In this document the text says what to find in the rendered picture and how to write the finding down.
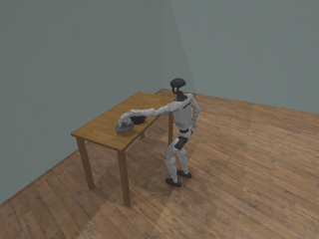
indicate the right robot forearm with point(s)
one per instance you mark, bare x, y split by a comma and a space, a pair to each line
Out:
193, 118

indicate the left robot hand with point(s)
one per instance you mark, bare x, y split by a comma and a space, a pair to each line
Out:
123, 118

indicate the robot left upper arm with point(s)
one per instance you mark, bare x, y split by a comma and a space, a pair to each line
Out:
172, 107

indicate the right robot hand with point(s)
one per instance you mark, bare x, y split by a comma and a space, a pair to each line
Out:
192, 126

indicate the robot right upper arm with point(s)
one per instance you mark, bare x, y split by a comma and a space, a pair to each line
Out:
194, 104

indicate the pot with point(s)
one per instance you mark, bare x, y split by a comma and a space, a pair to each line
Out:
138, 120

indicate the robot left thigh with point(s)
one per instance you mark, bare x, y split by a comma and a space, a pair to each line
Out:
175, 145

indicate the left robot forearm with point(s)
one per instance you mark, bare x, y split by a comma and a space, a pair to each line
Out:
141, 113

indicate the robot left shin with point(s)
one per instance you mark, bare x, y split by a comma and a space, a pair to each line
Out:
171, 170

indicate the lid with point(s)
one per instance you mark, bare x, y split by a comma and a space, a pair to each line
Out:
124, 128

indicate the table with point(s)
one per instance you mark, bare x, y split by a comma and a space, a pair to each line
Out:
101, 131

